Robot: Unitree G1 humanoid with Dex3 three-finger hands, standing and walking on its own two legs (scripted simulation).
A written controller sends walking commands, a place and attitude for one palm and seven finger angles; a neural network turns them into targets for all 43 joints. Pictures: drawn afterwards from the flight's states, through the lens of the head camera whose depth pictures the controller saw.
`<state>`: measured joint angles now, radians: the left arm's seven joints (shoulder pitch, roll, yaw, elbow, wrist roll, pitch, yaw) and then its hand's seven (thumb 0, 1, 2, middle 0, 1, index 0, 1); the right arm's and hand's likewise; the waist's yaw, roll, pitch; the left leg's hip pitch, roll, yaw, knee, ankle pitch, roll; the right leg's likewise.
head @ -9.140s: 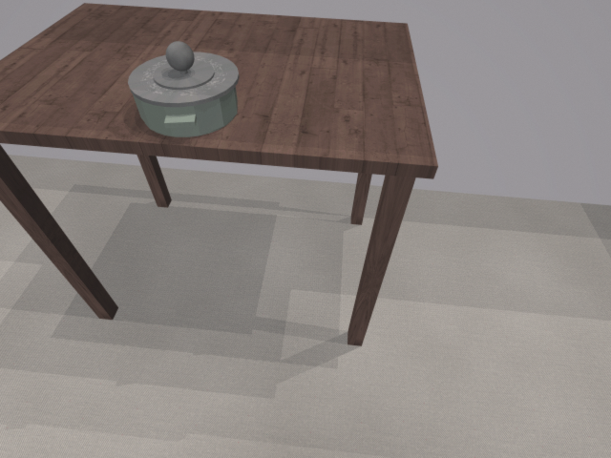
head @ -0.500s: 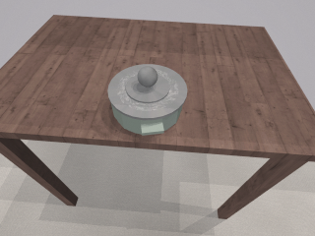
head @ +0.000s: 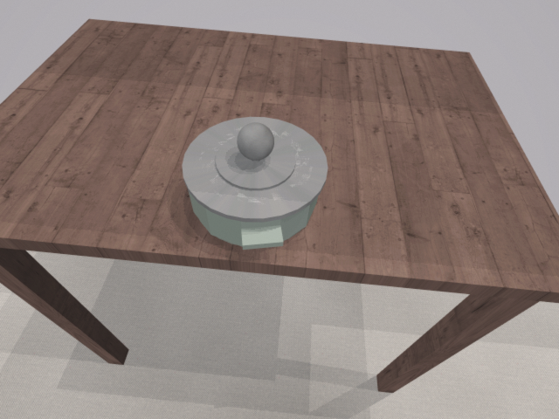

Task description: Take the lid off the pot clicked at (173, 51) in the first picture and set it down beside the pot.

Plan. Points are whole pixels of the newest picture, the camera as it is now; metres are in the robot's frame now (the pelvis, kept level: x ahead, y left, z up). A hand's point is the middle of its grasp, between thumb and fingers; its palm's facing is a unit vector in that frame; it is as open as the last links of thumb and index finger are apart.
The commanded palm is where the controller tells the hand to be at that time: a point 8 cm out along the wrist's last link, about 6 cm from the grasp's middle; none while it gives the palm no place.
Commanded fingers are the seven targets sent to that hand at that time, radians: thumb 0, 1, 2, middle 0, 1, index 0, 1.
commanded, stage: look again from close up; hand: left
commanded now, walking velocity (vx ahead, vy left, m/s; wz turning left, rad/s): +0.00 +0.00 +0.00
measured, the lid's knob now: (255, 141) +0.43 +0.07 +0.17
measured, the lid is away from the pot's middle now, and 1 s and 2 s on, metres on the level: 0.00 0.00 0.00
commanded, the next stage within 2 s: lift the closed hand beside the body in 0.70 s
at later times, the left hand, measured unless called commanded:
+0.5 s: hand out of the picture +0.00 +0.16 -0.18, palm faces +0.03 -0.98 -0.17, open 7.4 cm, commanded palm none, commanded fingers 0.00 0.90 0.90 -0.20 -0.30 -0.20 -0.30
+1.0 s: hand out of the picture +0.12 +0.18 -0.07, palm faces +0.14 -0.94 -0.31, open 6.6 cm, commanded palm +0.08 +0.22 -0.01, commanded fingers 0.00 0.90 0.90 -0.68 -0.83 -0.68 -0.83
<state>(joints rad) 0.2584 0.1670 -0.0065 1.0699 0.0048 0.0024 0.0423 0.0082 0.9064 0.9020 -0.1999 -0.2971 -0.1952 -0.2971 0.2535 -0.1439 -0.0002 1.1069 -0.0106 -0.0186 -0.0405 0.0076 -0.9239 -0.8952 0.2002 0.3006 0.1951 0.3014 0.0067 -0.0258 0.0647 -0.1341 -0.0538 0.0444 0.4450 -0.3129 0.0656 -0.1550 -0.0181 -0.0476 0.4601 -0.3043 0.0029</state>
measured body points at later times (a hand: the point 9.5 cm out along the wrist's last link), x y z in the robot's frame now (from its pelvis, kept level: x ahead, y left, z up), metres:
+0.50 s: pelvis +0.00 -0.01 +0.00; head +0.03 +0.00 +0.45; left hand +0.00 +0.21 -0.16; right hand -0.01 -0.22 -0.16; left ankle -0.05 +0.07 -0.74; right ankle -0.04 -0.12 -0.74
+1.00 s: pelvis -0.01 +0.00 +0.00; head -0.02 -0.02 +0.45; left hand +0.11 +0.23 -0.05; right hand +0.08 -0.25 -0.13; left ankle -0.05 +0.07 -0.74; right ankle -0.04 -0.12 -0.74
